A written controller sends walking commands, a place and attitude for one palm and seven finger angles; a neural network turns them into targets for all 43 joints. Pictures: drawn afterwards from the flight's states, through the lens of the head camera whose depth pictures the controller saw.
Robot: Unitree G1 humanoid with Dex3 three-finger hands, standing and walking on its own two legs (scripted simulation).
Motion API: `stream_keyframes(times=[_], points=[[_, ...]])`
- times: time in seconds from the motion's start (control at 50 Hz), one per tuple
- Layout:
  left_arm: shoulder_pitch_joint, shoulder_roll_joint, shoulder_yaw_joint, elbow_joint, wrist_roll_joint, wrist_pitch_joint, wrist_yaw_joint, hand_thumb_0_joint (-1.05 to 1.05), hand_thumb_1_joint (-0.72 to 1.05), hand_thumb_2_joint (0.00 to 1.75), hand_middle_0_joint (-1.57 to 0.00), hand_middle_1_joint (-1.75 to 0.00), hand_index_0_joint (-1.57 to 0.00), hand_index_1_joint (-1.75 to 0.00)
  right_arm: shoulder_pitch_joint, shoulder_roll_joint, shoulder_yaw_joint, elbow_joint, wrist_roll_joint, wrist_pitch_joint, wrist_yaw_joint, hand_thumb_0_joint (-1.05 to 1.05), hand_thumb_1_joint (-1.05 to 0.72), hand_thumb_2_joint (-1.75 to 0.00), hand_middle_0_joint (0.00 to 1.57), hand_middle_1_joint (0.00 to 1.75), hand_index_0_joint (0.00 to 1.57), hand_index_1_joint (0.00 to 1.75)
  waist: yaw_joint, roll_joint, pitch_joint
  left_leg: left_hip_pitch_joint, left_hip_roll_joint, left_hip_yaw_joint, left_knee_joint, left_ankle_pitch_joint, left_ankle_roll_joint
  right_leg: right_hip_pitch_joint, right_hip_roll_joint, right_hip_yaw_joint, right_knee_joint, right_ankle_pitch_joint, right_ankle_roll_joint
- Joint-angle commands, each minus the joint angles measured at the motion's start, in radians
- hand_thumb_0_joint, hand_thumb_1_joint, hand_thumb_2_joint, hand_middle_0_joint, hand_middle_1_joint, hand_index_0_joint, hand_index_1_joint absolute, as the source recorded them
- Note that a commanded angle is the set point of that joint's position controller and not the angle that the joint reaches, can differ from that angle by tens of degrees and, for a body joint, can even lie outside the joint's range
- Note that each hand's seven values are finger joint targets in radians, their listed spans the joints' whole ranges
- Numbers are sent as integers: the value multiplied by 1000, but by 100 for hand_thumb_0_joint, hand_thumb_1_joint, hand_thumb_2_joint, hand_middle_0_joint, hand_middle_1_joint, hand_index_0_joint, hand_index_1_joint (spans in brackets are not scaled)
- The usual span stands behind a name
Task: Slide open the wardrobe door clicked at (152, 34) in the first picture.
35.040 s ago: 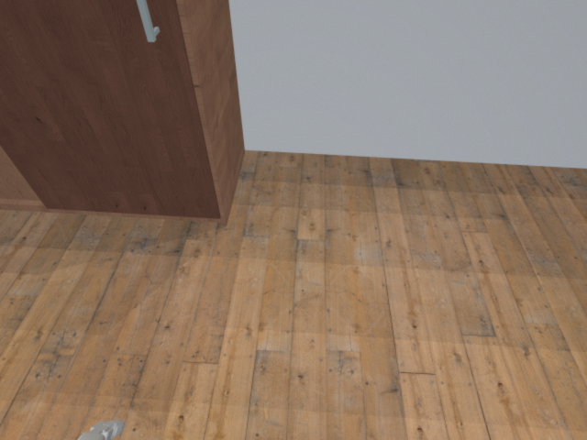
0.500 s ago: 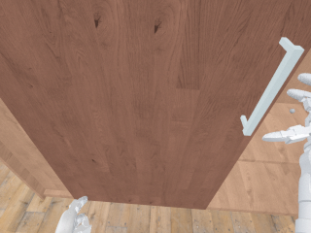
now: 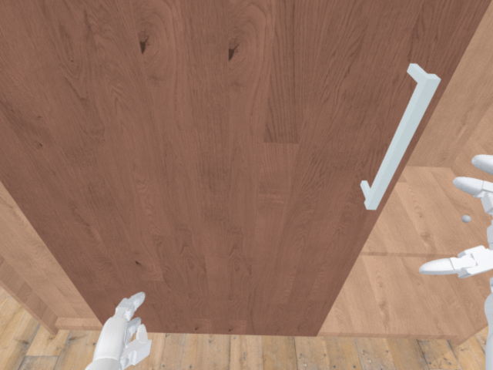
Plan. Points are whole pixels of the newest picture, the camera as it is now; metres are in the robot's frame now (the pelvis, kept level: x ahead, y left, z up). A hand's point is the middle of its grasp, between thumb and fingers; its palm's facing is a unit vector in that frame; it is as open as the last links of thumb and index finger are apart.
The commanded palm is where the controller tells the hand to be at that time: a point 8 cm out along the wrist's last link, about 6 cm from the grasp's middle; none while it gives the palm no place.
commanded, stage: slip the hand off the handle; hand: right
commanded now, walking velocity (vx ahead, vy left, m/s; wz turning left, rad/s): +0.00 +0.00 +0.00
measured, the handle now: (390, 145) +0.41 -0.23 +0.20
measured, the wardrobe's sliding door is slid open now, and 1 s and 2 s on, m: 0.56 0.56 0.56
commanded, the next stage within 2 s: draw the hand back to the body in 0.14 s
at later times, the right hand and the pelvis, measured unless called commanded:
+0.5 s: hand (461, 247) +0.22 -0.26 +0.18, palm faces +0.07 +0.99 -0.12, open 14.7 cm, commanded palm +0.18 -0.31 +0.19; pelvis +0.01 +0.00 +0.00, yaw -1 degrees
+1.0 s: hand (482, 264) +0.21 -0.28 +0.18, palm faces +0.47 +0.83 -0.30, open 13.3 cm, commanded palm +0.16 -0.31 +0.19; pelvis +0.01 -0.01 +0.01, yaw +0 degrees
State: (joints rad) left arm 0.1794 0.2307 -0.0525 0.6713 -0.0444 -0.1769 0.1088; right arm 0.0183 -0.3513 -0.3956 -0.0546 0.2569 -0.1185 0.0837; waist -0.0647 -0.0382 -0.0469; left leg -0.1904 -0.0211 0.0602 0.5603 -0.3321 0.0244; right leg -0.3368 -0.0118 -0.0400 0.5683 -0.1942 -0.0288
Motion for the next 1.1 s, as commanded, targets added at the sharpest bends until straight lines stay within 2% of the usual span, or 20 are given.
stream_keyframes(times=[0.0,0.1,0.2,0.24,0.26,0.3,0.4,0.44,0.54,0.58,0.72,0.74,0.76,0.78,0.8,0.82,0.92,0.98,1.02,1.08], points=[[-143,113,40,-161,4,-74,10,0,90,90,-20,-30,-20,-30,-226,-212,-75,-264,17,-54,5,0,55,-20,25,115,25,115,3,-34,-94,-169,6,-38,-145,47,-7,198,-1,60,-90,-55,-5],[-150,110,33,-169,6,-91,6,0,90,90,-20,-30,-20,-30,-160,-180,-51,-327,21,-51,11,0,55,-20,25,115,25,115,1,-32,-72,-174,2,-27,-139,33,-5,196,-1,74,-97,-79,-3],[-150,112,30,-152,9,-102,17,0,90,90,-20,-30,-20,-30,-203,-201,-62,-342,21,-48,5,0,55,-20,25,115,25,115,12,-43,-68,-188,7,-34,-142,14,-6,197,1,78,-94,-106,-3],[-149,116,30,-149,11,-102,19,0,90,90,-20,-30,-20,-30,-169,-225,-88,-326,16,-43,0,0,55,-20,25,115,25,115,-2,-37,-80,-171,7,-37,-144,16,-5,187,2,73,-88,-94,-3],[-136,137,26,-151,-11,-103,25,0,90,90,-20,-30,-20,-30,-110,-229,-25,-230,46,47,87,0,55,-20,25,115,25,115,15,-51,-94,-126,18,-44,-150,41,-7,197,-7,80,-108,-93,-5],[-167,128,19,-184,-27,-111,41,0,90,90,-20,-30,-20,-30,-187,-268,-41,-343,77,127,161,0,55,-20,25,115,25,115,1,-78,-123,-94,17,-42,-163,87,-10,230,-2,80,-109,-44,-12],[-172,139,7,-208,-39,-137,35,0,90,90,-20,-30,-20,-30,-76,-346,-161,-384,162,285,281,0,55,-20,25,115,25,115,-17,-30,-132,-62,15,-20,-158,208,-15,257,-1,94,-100,72,-14],[-175,137,8,-209,-36,-140,24,0,90,90,-20,-30,-20,-30,-9,-373,-237,-386,184,290,269,0,55,-20,25,115,25,115,-35,-20,-109,-69,9,-22,-162,201,-11,246,-1,95,-90,84,-7],[-158,145,23,-213,-44,-145,4,0,90,90,-20,-30,-20,-30,46,-280,-193,-351,195,288,249,0,55,-20,25,115,25,115,-14,-22,-63,-128,12,-30,-159,144,-16,233,-9,93,-76,33,-1],[-150,149,23,-219,-46,-148,5,0,90,90,-20,-30,-20,-30,8,-249,-128,-380,180,295,255,0,55,-20,25,115,25,115,4,-41,-43,-157,14,-27,-159,100,-19,224,-8,98,-83,-10,-3],[-149,147,17,-215,-37,-171,25,0,90,90,-20,-30,-20,-30,-42,-309,-136,-488,141,261,241,0,41,-27,25,107,25,107,2,-85,-56,-144,11,-20,-161,29,-11,239,-1,114,-107,-71,-10],[-150,146,15,-213,-34,-171,24,0,90,90,-20,-30,-20,-30,-7,-331,-166,-491,142,258,231,0,37,-29,24,104,24,104,-12,-65,-60,-133,11,-21,-163,34,-9,231,-3,117,-104,-63,-8],[-167,127,25,-206,10,-161,9,0,90,90,-20,-30,-20,-30,-40,-384,-173,-578,-42,145,35,0,33,-31,24,102,24,102,-26,-69,58,-174,24,-73,-237,11,1,167,-2,109,-101,-98,-1],[-153,124,24,-184,15,-155,5,0,90,90,-20,-30,-20,-30,76,-258,-113,-465,-50,116,-41,0,30,-32,24,100,24,100,-1,-44,91,-181,40,-61,-240,-18,5,159,-11,106,-108,-139,10],[-138,117,28,-180,15,-136,-2,0,90,90,-20,-30,-20,-30,143,-218,-85,-432,-73,89,-86,0,26,-34,24,98,24,98,-1,1,94,-172,43,-57,-241,-45,1,163,-19,108,-120,-171,12],[-136,119,35,-183,14,-121,-7,0,90,90,-20,-30,-20,-30,162,-215,-79,-454,-88,60,-115,0,22,-36,24,96,24,96,-1,-22,60,-150,46,-64,-239,-47,0,181,-19,99,-127,-175,8],[-134,122,49,-177,27,-89,-12,0,90,90,-20,-30,-20,-30,157,-216,-56,-508,-136,-26,-183,0,4,-44,23,85,23,85,1,-59,-15,-78,47,-62,-236,5,0,251,-23,85,-163,-124,-5],[-138,124,51,-172,32,-77,-12,0,90,90,-20,-30,-20,-30,172,-199,-29,-509,-152,-40,-198,0,-7,-50,23,79,23,79,1,-48,-4,-57,43,-56,-238,49,1,273,-27,87,-183,-80,-9],[-140,123,54,-169,36,-68,-12,0,90,90,-20,-30,-20,-30,197,-204,-38,-496,-155,-45,-205,0,-14,-53,23,75,23,75,-3,4,5,-48,41,-51,-243,61,-2,275,-28,88,-189,-55,-11],[-138,122,59,-166,39,-56,-14,0,90,90,-20,-30,-20,-30,240,-211,-53,-512,-161,-53,-208,0,-25,-58,22,68,22,68,-11,-18,-22,-13,41,-48,-239,125,2,301,-28,83,-189,22,-11]])
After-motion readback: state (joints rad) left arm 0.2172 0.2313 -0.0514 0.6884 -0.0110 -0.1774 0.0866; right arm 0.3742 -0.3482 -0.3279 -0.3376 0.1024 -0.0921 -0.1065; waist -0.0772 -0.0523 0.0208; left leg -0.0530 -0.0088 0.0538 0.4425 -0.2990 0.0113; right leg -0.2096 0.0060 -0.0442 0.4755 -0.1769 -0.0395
